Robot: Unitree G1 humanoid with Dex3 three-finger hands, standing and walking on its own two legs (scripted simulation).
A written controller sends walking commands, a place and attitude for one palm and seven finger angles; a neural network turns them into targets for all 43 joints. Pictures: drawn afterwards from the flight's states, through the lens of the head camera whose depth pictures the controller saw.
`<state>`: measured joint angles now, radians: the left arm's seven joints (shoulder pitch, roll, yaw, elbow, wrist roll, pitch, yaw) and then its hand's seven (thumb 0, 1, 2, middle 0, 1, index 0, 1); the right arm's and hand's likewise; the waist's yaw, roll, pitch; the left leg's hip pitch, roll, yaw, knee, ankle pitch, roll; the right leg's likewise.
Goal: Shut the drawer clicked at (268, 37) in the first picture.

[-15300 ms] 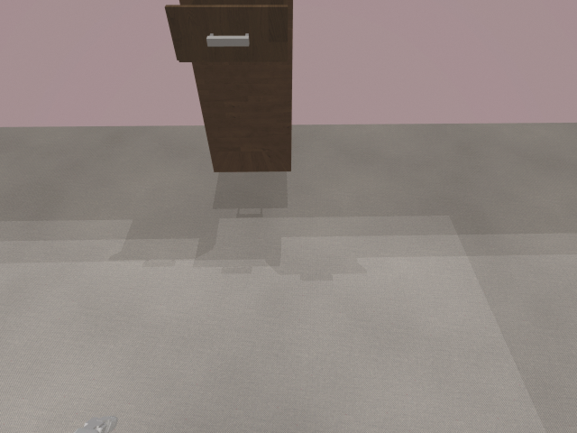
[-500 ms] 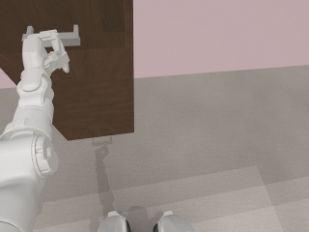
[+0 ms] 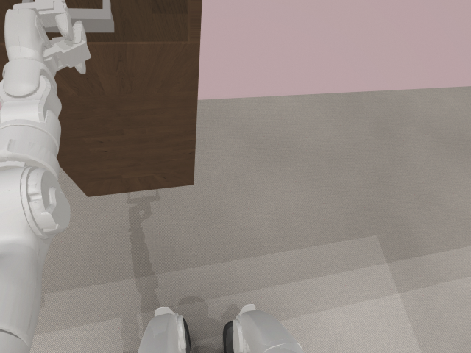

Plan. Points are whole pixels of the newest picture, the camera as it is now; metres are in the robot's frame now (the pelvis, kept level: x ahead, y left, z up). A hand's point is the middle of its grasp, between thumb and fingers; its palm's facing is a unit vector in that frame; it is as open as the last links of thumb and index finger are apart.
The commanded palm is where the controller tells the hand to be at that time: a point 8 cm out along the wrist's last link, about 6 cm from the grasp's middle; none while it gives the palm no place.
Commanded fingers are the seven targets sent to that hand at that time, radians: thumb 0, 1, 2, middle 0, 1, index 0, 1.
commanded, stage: pull the fist back off the drawer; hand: left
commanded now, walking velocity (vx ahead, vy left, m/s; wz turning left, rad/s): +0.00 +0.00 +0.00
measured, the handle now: (67, 11) +0.65 +0.18 +0.11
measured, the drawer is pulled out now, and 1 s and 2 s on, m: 0.00 0.00 0.00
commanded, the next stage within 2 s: draw the hand back to the body in 0.72 s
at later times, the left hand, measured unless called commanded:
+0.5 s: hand (86, 45) +0.57 +0.15 +0.11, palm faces +0.05 -1.00 +0.00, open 3.1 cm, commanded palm +0.54 +0.18 +0.11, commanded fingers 0.00 0.90 0.90 -1.40 -1.60 -1.40 -1.60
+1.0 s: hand (80, 67) +0.52 +0.15 +0.12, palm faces +0.05 -1.00 -0.02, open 3.2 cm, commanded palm +0.46 +0.20 +0.13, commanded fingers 0.00 0.90 0.90 -1.40 -1.60 -1.40 -1.60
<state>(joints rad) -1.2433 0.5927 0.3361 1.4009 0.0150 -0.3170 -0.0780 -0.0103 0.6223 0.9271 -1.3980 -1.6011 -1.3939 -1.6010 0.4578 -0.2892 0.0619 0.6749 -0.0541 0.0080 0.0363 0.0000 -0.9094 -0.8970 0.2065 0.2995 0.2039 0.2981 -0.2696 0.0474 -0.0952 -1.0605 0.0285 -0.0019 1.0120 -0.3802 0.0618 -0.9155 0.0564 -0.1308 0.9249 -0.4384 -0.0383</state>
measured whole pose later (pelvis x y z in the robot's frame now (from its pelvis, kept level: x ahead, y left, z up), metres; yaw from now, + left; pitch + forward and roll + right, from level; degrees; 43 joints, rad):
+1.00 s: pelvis +0.04 +0.00 +0.03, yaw -2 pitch +17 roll -2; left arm -0.70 0.33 0.31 0.88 -0.12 -0.32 -0.08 0.01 0.90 0.90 -1.40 -1.60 -1.39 -1.60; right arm 0.39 -0.27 0.00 0.60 0.01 0.09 0.06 0.00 -0.91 -0.90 0.20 0.30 0.20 0.30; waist -0.12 0.05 -0.13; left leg -0.76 0.02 0.07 0.86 -0.41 0.06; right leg -0.65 0.06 -0.05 0.81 -0.45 -0.03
